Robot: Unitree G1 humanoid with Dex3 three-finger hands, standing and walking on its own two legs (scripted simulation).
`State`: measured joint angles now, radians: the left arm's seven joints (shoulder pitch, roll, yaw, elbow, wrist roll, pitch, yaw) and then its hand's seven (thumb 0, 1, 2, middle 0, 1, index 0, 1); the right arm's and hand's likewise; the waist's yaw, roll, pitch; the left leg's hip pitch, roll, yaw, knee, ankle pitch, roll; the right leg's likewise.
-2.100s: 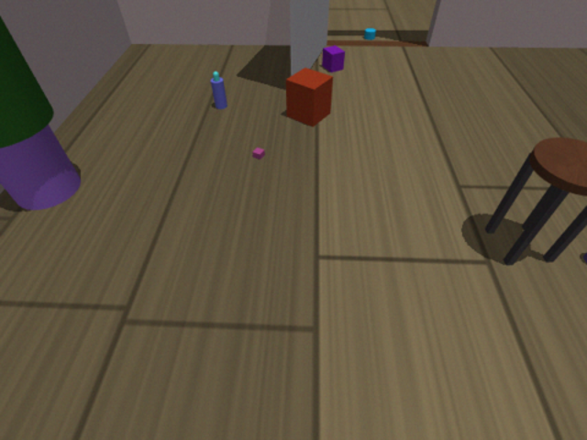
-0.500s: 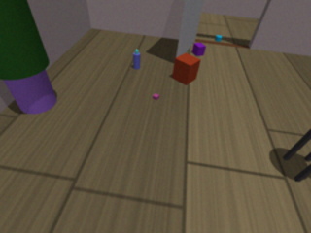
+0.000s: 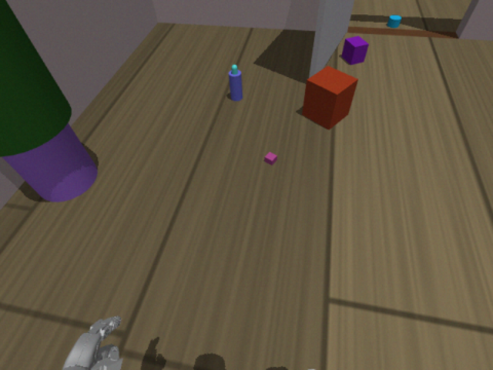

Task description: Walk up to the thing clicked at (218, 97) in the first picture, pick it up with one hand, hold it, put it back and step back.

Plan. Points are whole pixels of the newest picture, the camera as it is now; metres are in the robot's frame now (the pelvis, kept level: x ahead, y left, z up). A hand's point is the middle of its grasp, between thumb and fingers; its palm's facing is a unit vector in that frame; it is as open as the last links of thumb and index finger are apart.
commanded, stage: walk up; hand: left
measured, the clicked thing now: (235, 82) +1.82 +0.14 -0.64
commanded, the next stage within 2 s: none
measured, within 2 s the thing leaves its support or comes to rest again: neither
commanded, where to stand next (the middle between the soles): +1.48 -0.07 m, yaw +0 degrees
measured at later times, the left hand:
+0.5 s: hand (124, 249) +0.39 +0.31 -0.15, palm faces -0.06 -0.95 -0.31, open 7.4 cm
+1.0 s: hand (179, 139) +0.69 +0.22 -0.09, palm faces -0.02 -0.92 -0.40, open 7.4 cm
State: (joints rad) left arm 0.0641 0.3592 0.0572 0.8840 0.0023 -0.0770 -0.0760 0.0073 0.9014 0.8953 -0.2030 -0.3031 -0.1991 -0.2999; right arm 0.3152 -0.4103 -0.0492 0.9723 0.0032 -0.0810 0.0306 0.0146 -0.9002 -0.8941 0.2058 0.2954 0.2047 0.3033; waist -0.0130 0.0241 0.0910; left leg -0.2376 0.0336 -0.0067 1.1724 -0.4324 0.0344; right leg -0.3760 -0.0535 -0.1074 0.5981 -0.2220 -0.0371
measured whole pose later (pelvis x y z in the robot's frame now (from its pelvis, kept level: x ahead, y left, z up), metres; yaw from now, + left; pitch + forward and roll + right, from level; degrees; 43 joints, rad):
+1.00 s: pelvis +0.59 -0.04 +0.02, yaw -2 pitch -3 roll +2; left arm 0.23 0.37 0.04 0.87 -0.01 -0.09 -0.05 0.01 0.90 0.90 -0.21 -0.30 -0.20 -0.30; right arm 0.29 -0.43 -0.04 0.90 0.01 -0.06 0.04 0.01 -0.90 -0.89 0.20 0.30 0.20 0.30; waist 0.02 0.05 0.06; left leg -0.44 0.04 -0.05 1.08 -0.25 0.03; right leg -0.19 0.00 -0.08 0.46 -0.22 -0.06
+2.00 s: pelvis +1.01 -0.08 +0.01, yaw -1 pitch -4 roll +3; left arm 0.21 0.36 0.04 0.85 0.00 -0.09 -0.05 0.01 0.90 0.90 -0.20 -0.30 -0.20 -0.30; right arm 0.34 -0.42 -0.04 0.90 0.00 -0.05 0.03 0.01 -0.90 -0.89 0.20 0.30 0.20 0.30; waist 0.00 0.04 0.10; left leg -0.32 -0.01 0.00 1.09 -0.42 0.04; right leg -0.29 -0.06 -0.05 0.55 -0.20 -0.03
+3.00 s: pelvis +1.31 -0.08 +0.01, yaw +0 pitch -4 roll +2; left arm 0.32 0.37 0.04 0.87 0.00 -0.09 -0.03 0.01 0.90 0.90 -0.20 -0.30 -0.20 -0.30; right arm 0.30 -0.43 -0.05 0.88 0.00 -0.02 0.04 0.01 -0.90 -0.89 0.20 0.30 0.20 0.30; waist 0.03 0.07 0.09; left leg -0.40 0.01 -0.01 1.06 -0.40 0.04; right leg -0.26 -0.06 -0.04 0.55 -0.22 -0.01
